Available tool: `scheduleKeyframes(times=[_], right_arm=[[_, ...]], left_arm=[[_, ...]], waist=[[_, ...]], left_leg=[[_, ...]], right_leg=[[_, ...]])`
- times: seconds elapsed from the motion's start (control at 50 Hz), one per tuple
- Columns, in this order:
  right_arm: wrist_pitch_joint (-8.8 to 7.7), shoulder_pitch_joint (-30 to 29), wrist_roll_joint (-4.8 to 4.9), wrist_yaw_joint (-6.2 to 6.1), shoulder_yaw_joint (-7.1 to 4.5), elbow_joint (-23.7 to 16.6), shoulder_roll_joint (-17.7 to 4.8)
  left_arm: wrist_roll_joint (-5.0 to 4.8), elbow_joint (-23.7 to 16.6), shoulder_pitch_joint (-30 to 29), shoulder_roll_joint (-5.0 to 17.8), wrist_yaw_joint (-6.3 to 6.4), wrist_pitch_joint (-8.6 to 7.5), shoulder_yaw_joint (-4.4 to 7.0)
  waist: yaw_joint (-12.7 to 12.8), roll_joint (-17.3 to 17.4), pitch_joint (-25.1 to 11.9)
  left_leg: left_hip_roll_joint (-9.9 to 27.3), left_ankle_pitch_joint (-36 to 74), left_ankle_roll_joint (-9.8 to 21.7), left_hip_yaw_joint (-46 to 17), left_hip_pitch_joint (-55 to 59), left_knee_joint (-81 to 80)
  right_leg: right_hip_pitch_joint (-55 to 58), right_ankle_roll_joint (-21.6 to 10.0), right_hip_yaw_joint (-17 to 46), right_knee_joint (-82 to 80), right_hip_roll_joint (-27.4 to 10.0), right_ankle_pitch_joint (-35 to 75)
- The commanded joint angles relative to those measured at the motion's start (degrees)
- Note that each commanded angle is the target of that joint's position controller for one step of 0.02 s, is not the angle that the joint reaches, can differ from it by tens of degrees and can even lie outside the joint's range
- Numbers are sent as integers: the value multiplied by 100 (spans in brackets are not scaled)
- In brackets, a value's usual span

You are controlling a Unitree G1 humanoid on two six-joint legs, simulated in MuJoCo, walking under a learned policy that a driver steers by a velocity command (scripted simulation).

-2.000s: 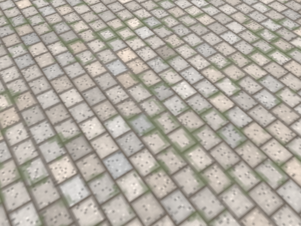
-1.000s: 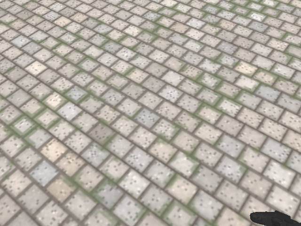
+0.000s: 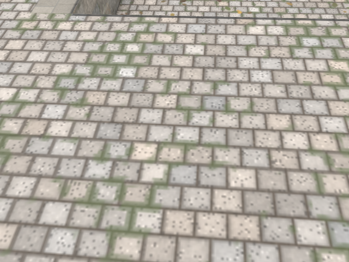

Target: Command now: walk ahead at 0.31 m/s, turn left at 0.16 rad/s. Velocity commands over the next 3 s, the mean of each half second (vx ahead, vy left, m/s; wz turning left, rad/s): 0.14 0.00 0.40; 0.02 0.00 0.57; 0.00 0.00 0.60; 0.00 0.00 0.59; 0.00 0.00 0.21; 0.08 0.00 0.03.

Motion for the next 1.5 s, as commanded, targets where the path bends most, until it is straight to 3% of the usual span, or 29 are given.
scheduleKeyframes(times=[0.02,0.08,0.14,0.16,0.18,0.2,0.22,0.26,0.32,0.46,0.52,0.6,0.68,0.7,0.72,0.74,0.76,0.8,0.84,0.96,1.16,1.2,1.22,1.24,1.26,1.3,1.32,1.38,1.5], right_arm=[[-84,-277,44,3,10,-324,-179],[-117,-244,-21,-6,-1,-322,-278],[-204,979,-64,-65,-114,23,-553],[-279,1553,-108,-96,-168,164,-663],[-288,1749,-101,-131,-315,129,-1273],[-217,1595,104,-136,-392,64,-1484],[-144,1234,305,-118,-392,-87,-1253],[22,492,200,-157,-222,-237,-631],[93,462,104,-163,-245,-212,-698],[214,553,66,-184,-391,-321,-968],[280,606,37,-197,-430,-357,-989],[319,549,-13,-173,-470,-409,-1011],[362,231,38,-129,-479,-477,-984],[360,138,102,-143,-458,-511,-914],[340,400,154,-159,-371,-546,-557],[299,472,167,-201,-375,-641,-502],[290,353,-58,-215,-493,-555,-1021],[354,601,-40,-156,-516,-354,-954],[457,742,-11,-56,-485,-276,-891],[550,33,70,54,-355,-524,-722],[511,-161,158,91,-226,-819,-575],[399,165,49,21,-231,-731,-623],[302,356,-49,-51,-341,-728,-1141],[269,499,37,-65,-527,-839,-1964],[280,928,111,-88,-549,-710,-1741],[334,135,113,-150,-340,-756,-1126],[338,-124,137,-185,-303,-816,-1026],[302,28,144,-171,-304,-794,-1042],[284,475,79,-169,-372,-687,-1176]], left_arm=[[38,-145,107,652,88,-95,85],[45,-42,95,687,207,-52,61],[49,-69,-161,949,325,16,145],[-13,-167,-405,1036,322,22,170],[-19,-437,-192,725,314,-24,92],[-84,-466,420,431,255,39,54],[132,-362,283,633,225,115,41],[137,-497,-371,703,194,188,75],[174,-571,-322,524,192,485,34],[101,-822,-940,587,251,613,58],[60,-924,-1192,596,272,597,56],[-28,-997,-1208,605,306,492,31],[-107,-932,-610,625,366,355,17],[-68,-882,-371,718,407,312,46],[22,-963,-538,1179,457,298,138],[88,-1220,-1074,1635,440,341,215],[141,-1162,-1019,1403,395,372,197],[59,-1250,-1333,835,336,362,44],[67,-1336,-1354,783,349,367,26],[73,-1143,-531,970,321,377,160],[77,-1058,-719,1245,141,406,317],[8,-991,-701,1224,138,455,329],[56,-1051,-490,959,115,495,269],[95,-1475,-749,569,167,562,135],[122,-1448,-1047,836,230,634,170],[-5,-1282,-976,919,180,626,222],[46,-1243,-925,1005,160,609,258],[98,-1121,-702,953,87,639,255],[67,-1279,-1125,854,139,695,218]], waist=[[60,-594,67],[29,-691,-7],[-466,-759,-535],[-839,-556,-789],[-679,443,-1324],[-246,1129,-2183],[-281,119,-2014],[-101,-486,-617],[30,-167,-488],[-253,287,-632],[-376,380,-530],[-395,472,-558],[-67,503,-590],[77,357,-561],[-169,-591,-560],[-271,-1597,-333],[-242,-1033,-260],[-484,-694,-230],[-454,-1100,-340],[50,-1156,-386],[-20,-1355,-509],[-293,-867,-596],[-301,464,-647],[-301,1417,-460],[-674,689,-667],[-186,341,-77],[-85,462,-75],[-71,279,-467],[-301,406,-325]], left_leg=[[-348,501,152,202,591,-626],[-665,202,334,390,901,-1113],[-1045,-281,642,432,1980,-1733],[-814,927,833,115,2822,-2414],[638,4420,1378,-1447,4171,-1774],[1704,6365,2503,-3337,5198,-1967],[1491,5075,2447,-2920,4616,-2260],[861,2754,2000,-2189,3058,-2862],[267,1933,1621,-1688,2161,-3134],[-7,-647,1250,-2227,2410,-3292],[-2,-1279,1205,-2615,2559,-3308],[-6,-721,1187,-2969,2662,-3086],[-187,-132,898,-3229,2399,-2800],[-429,-680,619,-3091,2025,-2616],[-998,-2084,250,-2426,1485,-1777],[-1917,-2814,29,-983,511,-478],[-1386,-2797,-49,-851,703,639],[-1281,-2246,-98,-789,919,1518],[-1241,-2022,-217,-600,716,2093],[-980,-2051,-434,-351,361,1306],[-821,-2069,35,334,2125,-1068],[-870,-883,208,160,3088,-2548],[221,-374,442,-1462,3854,-3229],[1660,2104,1380,-3317,3819,-3036],[1581,2140,1839,-3005,3771,-2907],[715,1279,1450,-2052,3202,-3016],[425,1260,1257,-1857,3196,-3018],[218,1746,1218,-1735,3319,-2900],[209,731,1322,-2388,3401,-2930]], right_leg=[[-287,-36,-82,55,-1522,4464],[163,80,-211,611,-1642,5250],[351,214,-219,2430,-1675,6003],[-139,310,-408,3698,-1405,4819],[-1549,482,-714,5700,-654,865],[-2939,648,-45,7086,115,-2333],[-3044,651,500,7166,-413,-1834],[-3243,739,397,6506,-767,-1426],[-2705,880,244,5705,-793,-1081],[-3115,1047,376,4464,-829,-710],[-3147,1035,458,3991,-778,-791],[-2702,886,487,3311,-557,-1084],[-1505,630,443,1653,-348,-855],[-897,556,546,756,-528,-428],[-491,292,1609,32,-1614,-842],[-605,-293,3110,-211,-2930,-328],[-1119,-649,2723,155,-3021,918],[-1228,-412,1525,465,-2286,1922],[-873,-303,905,650,-1956,2570],[162,-484,664,875,-2202,3061],[-576,-321,68,1356,-2486,2595],[-1173,172,-337,2148,-2287,1621],[-2266,589,-823,3519,-1802,-121],[-3602,893,-703,4377,-760,-2597],[-3539,904,35,5123,-927,-2564],[-3487,876,266,5061,-1099,-1523],[-3421,887,240,4949,-1087,-1208],[-3191,968,177,5065,-927,-887],[-3404,1006,300,4232,-837,-955]])
Next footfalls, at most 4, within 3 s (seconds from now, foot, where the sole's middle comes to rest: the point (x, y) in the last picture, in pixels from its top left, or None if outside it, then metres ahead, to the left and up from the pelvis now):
0.16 left None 0.23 0.09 -0.78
0.72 right None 0.25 -0.09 -0.78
1.22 left None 0.11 0.07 -0.78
1.76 right None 0.27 -0.02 -0.78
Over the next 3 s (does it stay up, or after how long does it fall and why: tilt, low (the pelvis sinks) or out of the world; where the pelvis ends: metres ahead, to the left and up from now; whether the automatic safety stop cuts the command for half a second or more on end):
stays up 0.15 -0.01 0.00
